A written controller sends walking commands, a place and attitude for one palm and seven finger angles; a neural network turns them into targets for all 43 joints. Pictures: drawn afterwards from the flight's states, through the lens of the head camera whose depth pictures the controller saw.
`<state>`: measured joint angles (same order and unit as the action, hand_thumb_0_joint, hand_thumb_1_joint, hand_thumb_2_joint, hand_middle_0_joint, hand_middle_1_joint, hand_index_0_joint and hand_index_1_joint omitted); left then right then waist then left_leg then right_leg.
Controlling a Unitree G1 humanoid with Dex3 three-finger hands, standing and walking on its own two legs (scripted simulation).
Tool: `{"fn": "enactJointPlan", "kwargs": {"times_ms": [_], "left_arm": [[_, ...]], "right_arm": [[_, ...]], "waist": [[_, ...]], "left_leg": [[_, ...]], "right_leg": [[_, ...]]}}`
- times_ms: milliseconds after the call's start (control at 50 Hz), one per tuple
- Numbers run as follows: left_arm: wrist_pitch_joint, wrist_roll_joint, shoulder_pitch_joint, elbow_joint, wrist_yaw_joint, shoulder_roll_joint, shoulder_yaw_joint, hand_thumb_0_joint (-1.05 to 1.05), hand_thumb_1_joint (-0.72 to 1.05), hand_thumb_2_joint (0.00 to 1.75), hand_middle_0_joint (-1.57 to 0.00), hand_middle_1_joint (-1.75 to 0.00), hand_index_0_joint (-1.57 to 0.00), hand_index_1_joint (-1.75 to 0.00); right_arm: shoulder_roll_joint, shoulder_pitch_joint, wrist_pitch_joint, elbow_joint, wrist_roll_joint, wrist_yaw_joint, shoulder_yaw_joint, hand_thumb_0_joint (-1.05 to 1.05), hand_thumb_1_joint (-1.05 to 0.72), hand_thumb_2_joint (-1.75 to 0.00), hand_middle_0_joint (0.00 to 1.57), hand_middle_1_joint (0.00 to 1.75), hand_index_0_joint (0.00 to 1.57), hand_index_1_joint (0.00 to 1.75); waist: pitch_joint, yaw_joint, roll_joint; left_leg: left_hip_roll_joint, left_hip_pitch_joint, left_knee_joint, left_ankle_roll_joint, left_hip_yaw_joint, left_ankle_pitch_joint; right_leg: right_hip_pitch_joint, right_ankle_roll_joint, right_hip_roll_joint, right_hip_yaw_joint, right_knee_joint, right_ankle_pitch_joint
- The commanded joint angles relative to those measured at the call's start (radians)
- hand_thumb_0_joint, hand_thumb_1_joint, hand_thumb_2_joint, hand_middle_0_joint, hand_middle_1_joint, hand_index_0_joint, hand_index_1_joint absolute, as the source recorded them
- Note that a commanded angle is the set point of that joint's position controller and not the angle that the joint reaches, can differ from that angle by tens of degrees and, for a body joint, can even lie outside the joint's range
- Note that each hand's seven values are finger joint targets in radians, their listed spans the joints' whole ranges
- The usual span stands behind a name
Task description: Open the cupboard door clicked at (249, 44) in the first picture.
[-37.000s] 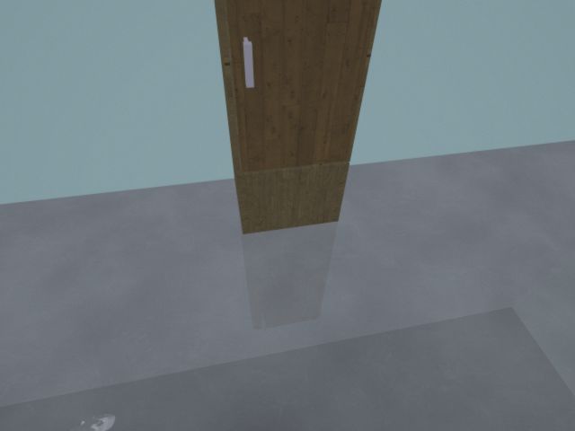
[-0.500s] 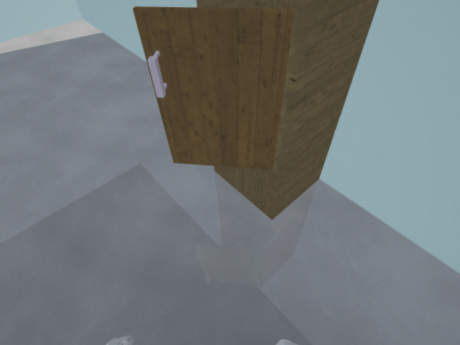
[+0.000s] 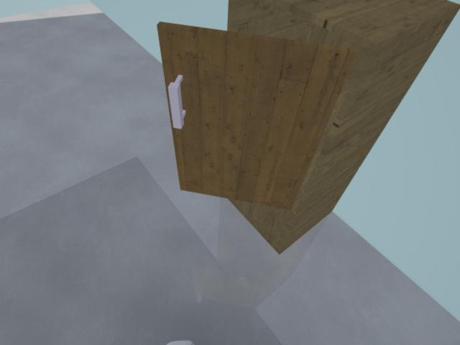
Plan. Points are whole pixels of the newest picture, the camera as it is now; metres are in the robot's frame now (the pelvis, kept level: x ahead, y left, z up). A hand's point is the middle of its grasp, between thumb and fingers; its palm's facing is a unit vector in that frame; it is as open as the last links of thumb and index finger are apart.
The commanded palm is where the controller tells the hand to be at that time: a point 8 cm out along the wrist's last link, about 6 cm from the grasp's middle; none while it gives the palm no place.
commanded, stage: come to a stop and stand still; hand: left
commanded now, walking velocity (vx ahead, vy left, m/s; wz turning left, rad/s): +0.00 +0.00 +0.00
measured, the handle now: (179, 102) +0.63 +0.21 +0.04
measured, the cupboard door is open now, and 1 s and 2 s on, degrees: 41 41 41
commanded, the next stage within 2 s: look again from close up in 1.48 s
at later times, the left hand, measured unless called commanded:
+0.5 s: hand (127, 337) +0.15 +0.22 -0.17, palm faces -0.05 -0.98 -0.21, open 7.4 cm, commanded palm none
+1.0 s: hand out of the picture +0.06 +0.12 -0.17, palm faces -0.01 -0.98 -0.19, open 7.3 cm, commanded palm none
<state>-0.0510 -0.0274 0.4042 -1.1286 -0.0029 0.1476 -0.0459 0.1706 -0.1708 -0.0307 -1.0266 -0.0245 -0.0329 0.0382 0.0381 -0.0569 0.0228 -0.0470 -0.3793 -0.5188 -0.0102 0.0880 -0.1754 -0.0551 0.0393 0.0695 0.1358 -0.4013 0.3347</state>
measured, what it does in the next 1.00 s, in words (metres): steps on the spot: left foot, then right foot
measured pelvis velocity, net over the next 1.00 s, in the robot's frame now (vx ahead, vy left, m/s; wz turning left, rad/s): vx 0.03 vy -0.05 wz -0.04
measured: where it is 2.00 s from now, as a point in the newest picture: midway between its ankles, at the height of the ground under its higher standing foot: outside the picture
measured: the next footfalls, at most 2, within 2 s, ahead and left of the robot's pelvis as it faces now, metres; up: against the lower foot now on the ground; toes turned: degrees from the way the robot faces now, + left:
left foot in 0.02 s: +0.08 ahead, +0.08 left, +0.00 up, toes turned +1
right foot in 0.62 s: +0.02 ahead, -0.16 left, +0.00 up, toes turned -5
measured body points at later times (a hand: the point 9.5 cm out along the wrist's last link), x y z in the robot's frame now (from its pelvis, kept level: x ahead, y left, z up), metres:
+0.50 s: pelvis +0.04 +0.02 +0.01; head +0.08 +0.05 +0.46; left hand +0.15 +0.27 -0.15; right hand +0.05 -0.24 -0.13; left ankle +0.09 +0.11 -0.74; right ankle -0.01 -0.16 -0.67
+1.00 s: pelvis +0.03 -0.05 +0.00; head +0.04 -0.05 +0.45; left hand +0.06 +0.17 -0.16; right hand +0.04 -0.28 -0.16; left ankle +0.04 +0.08 -0.74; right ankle -0.02 -0.16 -0.74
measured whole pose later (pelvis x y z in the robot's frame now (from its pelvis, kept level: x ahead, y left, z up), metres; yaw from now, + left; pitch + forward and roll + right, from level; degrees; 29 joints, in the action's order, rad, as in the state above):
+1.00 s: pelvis +0.03 -0.05 +0.00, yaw -2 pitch -1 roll +0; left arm 0.01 -0.01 0.24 -1.10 0.02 0.17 -0.02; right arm 0.15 -0.23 0.01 -1.12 -0.02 0.03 0.02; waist 0.03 0.00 0.01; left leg -0.05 -0.22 -0.47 -0.03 0.04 -0.24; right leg -0.12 -0.01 0.00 0.06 -0.44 0.32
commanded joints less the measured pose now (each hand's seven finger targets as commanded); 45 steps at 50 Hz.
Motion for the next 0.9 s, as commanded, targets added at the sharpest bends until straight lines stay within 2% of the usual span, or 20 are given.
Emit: {"fn": "enactJointPlan", "kwargs": {"times_ms": [0, 20, 40, 80, 120, 200, 320, 440, 500, 540, 560, 580, 600, 620, 640, 680, 720, 780, 840, 880], "left_arm": [[-0.002, 0.015, 0.014, 0.087, 0.012, 0.068, -0.004, 0.0, 0.9, 0.9, -0.2, -0.3, -0.2, -0.3], [0.002, 0.011, -0.023, 0.102, 0.019, 0.068, -0.001, 0.0, 0.9, 0.9, -0.2, -0.3, -0.2, -0.3], [0.008, 0.01, -0.03, 0.08, 0.026, 0.059, 0.003, 0.0, 0.9, 0.9, -0.2, -0.3, -0.2, -0.3], [0.034, 0.019, -0.025, 0.05, 0.029, 0.048, 0.01, 0.0, 0.9, 0.9, -0.2, -0.3, -0.2, -0.3], [0.064, 0.02, -0.005, 0.045, 0.029, 0.066, 0.0, 0.0, 0.9, 0.9, -0.2, -0.3, -0.2, -0.3], [0.11, 0.008, -0.048, 0.101, 0.023, 0.118, -0.033, 0.0, 0.9, 0.9, -0.2, -0.3, -0.2, -0.3], [0.129, 0.002, -0.125, 0.166, 0.013, 0.122, -0.045, 0.0, 0.9, 0.9, -0.2, -0.3, -0.2, -0.3], [0.118, 0.003, -0.201, 0.202, 0.006, 0.106, -0.024, 0.0, 0.9, 0.9, -0.2, -0.3, -0.2, -0.3], [0.102, 0.01, -0.203, 0.201, 0.007, 0.108, -0.014, 0.0, 0.9, 0.9, -0.2, -0.3, -0.2, -0.3], [0.093, 0.013, -0.137, 0.174, 0.01, 0.12, -0.018, 0.0, 0.9, 0.9, -0.2, -0.3, -0.2, -0.3], [0.086, 0.011, -0.109, 0.164, 0.015, 0.153, -0.023, 0.0, 0.9, 0.9, -0.2, -0.3, -0.2, -0.3], [0.071, 0.006, -0.109, 0.159, 0.023, 0.207, -0.028, 0.0, 0.9, 0.9, -0.2, -0.3, -0.2, -0.3], [0.066, 0.005, -0.152, 0.166, 0.028, 0.262, -0.029, 0.0, 0.9, 0.9, -0.2, -0.3, -0.2, -0.3], [0.063, 0.006, -0.193, 0.18, 0.029, 0.254, -0.019, 0.0, 0.9, 0.9, -0.2, -0.3, -0.2, -0.3], [0.065, 0.001, -0.23, 0.183, 0.026, 0.243, -0.011, 0.0, 0.9, 0.9, -0.2, -0.3, -0.2, -0.3], [0.046, 0.013, -0.229, 0.149, 0.037, 0.178, -0.001, 0.0, 0.9, 0.9, -0.2, -0.3, -0.2, -0.3], [0.041, 0.019, -0.207, 0.13, 0.037, 0.167, 0.005, 0.0, 0.9, 0.9, -0.2, -0.3, -0.2, -0.3], [0.044, 0.028, -0.148, 0.111, 0.037, 0.123, 0.008, 0.0, 0.9, 0.9, -0.2, -0.3, -0.2, -0.3], [0.054, 0.026, -0.147, 0.087, 0.035, 0.134, 0.005, 0.0, 0.9, 0.9, -0.2, -0.3, -0.2, -0.3], [0.051, 0.024, -0.134, 0.073, 0.033, 0.129, 0.007, 0.0, 0.9, 0.9, -0.2, -0.3, -0.2, -0.3]], "right_arm": [[0.241, -0.336, -0.017, -0.024, -0.01, 0.048, 0.049, 0.0, -0.9, -0.9, 0.2, 0.3, 0.2, 0.3], [0.229, -0.304, -0.008, -0.013, -0.008, 0.059, 0.04, 0.0, -0.9, -0.9, 0.2, 0.3, 0.2, 0.3], [0.169, -0.212, -0.013, 0.004, -0.008, 0.066, 0.02, 0.0, -0.9, -0.9, 0.2, 0.3, 0.2, 0.3], [0.11, -0.099, -0.022, 0.029, 0.0, 0.082, -0.011, 0.0, -0.9, -0.9, 0.2, 0.3, 0.2, 0.3], [0.12, -0.074, -0.013, 0.022, 0.003, 0.095, -0.012, 0.0, -0.9, -0.9, 0.2, 0.3, 0.2, 0.3], [0.184, -0.105, 0.019, 0.022, 0.002, 0.11, 0.024, 0.0, -0.9, -0.9, 0.2, 0.3, 0.2, 0.3], [0.182, -0.074, 0.025, 0.031, -0.004, 0.106, 0.032, 0.0, -0.9, -0.9, 0.2, 0.3, 0.2, 0.3], [0.205, -0.108, 0.033, 0.024, -0.011, 0.082, 0.046, 0.0, -0.9, -0.9, 0.2, 0.3, 0.2, 0.3], [0.215, -0.132, 0.036, 0.016, -0.011, 0.069, 0.051, 0.0, -0.9, -0.9, 0.2, 0.3, 0.2, 0.3], [0.219, -0.121, 0.039, 0.015, -0.002, 0.066, 0.057, 0.0, -0.9, -0.9, 0.2, 0.3, 0.2, 0.3], [0.193, -0.124, 0.041, 0.014, 0.006, 0.063, 0.053, 0.0, -0.9, -0.9, 0.2, 0.3, 0.2, 0.3], [0.123, -0.118, 0.043, 0.022, 0.015, 0.058, 0.039, 0.0, -0.9, -0.9, 0.2, 0.3, 0.2, 0.3], [0.072, -0.095, 0.049, 0.041, 0.015, 0.05, 0.021, 0.0, -0.9, -0.9, 0.2, 0.3, 0.2, 0.3], [0.082, -0.077, 0.056, 0.046, 0.012, 0.045, 0.016, 0.0, -0.9, -0.9, 0.2, 0.3, 0.2, 0.3], [0.058, -0.089, 0.053, 0.049, 0.012, 0.036, 0.014, 0.0, -0.9, -0.9, 0.2, 0.3, 0.2, 0.3], [0.065, -0.106, 0.057, 0.005, 0.005, 0.048, 0.012, 0.0, -0.9, -0.9, 0.2, 0.3, 0.2, 0.3], [0.075, -0.135, 0.052, -0.016, 0.011, 0.054, 0.012, 0.0, -0.9, -0.9, 0.2, 0.3, 0.2, 0.3], [0.105, -0.16, 0.026, -0.055, 0.009, 0.068, 0.009, 0.0, -0.9, -0.9, 0.2, 0.3, 0.2, 0.3], [0.097, -0.13, 0.027, -0.067, 0.008, 0.073, 0.004, 0.0, -0.9, -0.9, 0.2, 0.3, 0.2, 0.3], [0.088, -0.12, 0.028, -0.071, 0.011, 0.074, 0.002, 0.0, -0.9, -0.9, 0.2, 0.3, 0.2, 0.3]], "waist": [[-0.167, 0.144, -0.329], [-0.126, 0.133, -0.206], [-0.098, 0.094, -0.118], [-0.035, 0.05, -0.121], [-0.067, 0.039, -0.125], [-0.117, 0.059, -0.069], [-0.077, 0.053, -0.175], [-0.081, 0.083, -0.23], [-0.096, 0.091, -0.244], [-0.115, 0.059, -0.193], [-0.109, 0.047, -0.111], [-0.079, 0.05, 0.043], [-0.031, 0.064, 0.207], [-0.037, 0.059, 0.155], [-0.033, 0.085, 0.083], [-0.021, 0.091, 0.255], [-0.02, 0.094, 0.207], [-0.062, 0.071, -0.039], [-0.027, 0.066, -0.133], [-0.018, 0.063, -0.103]], "left_leg": [[-0.34, 0.511, 0.206, 0.193, -0.432, 0.159], [-0.374, 0.43, 0.211, 0.227, -0.422, 0.26], [-0.332, 0.298, 0.213, 0.196, -0.343, 0.376], [-0.294, 0.149, 0.211, 0.17, -0.226, 0.6], [-0.291, 0.17, 0.186, 0.158, -0.17, 0.764], [-0.35, 0.23, 0.165, 0.199, -0.211, 0.695], [-0.312, 0.201, 0.194, 0.175, -0.176, 0.47], [-0.27, 0.191, 0.232, 0.152, -0.175, 0.177], [-0.253, 0.174, 0.218, 0.143, -0.2, 0.15], [-0.215, 0.126, 0.17, 0.102, -0.161, 0.093], [-0.166, 0.074, 0.126, 0.06, -0.126, 0.025], [-0.082, 0.001, 0.024, 0.006, -0.063, -0.084], [-0.013, -0.03, -0.061, -0.033, -0.006, -0.254], [-0.013, 0.02, -0.155, -0.026, -0.039, -0.295], [0.0, 0.062, -0.168, -0.022, -0.034, -0.244], [-0.004, 0.042, -0.149, -0.028, -0.044, -0.184], [0.0, 0.101, -0.054, -0.029, -0.048, -0.098], [-0.095, 0.252, 0.042, 0.015, -0.122, 0.331], [-0.087, 0.215, 0.07, 0.013, -0.113, 0.28], [-0.084, 0.222, 0.085, 0.009, -0.102, 0.208]], "right_leg": [[-0.468, -0.04, -0.045, 0.015, -0.602, 0.293], [-0.485, -0.053, -0.013, -0.077, -0.712, 0.281], [-0.441, -0.047, 0.016, -0.117, -0.71, 0.211], [-0.336, -0.016, 0.048, -0.148, -0.628, 0.137], [-0.301, 0.001, 0.029, -0.148, -0.583, 0.118], [-0.402, 0.001, -0.015, -0.164, -0.703, 0.112], [-0.475, 0.02, -0.027, -0.185, -0.756, 0.044], [-0.355, 0.006, -0.03, -0.102, -0.477, 0.104], [-0.24, -0.012, -0.048, -0.07, -0.271, 0.111], [-0.103, -0.021, -0.057, -0.046, -0.072, -0.048], [-0.032, -0.032, -0.028, -0.082, 0.042, -0.101], [-0.022, -0.086, 0.114, -0.252, 0.141, -0.108], [-0.128, -0.149, 0.251, -0.348, 0.188, -0.137], [-0.216, -0.191, 0.27, -0.327, 0.189, -0.124], [-0.251, -0.182, 0.228, -0.272, 0.144, -0.138], [-0.157, -0.148, 0.138, -0.202, 0.074, -0.481], [-0.139, -0.13, 0.13, -0.184, 0.011, -0.583], [-0.158, -0.057, 0.044, -0.153, -0.035, -0.396], [-0.137, -0.056, 0.043, -0.166, 0.005, -0.299], [-0.135, -0.059, 0.04, -0.175, 0.04, -0.266]]}}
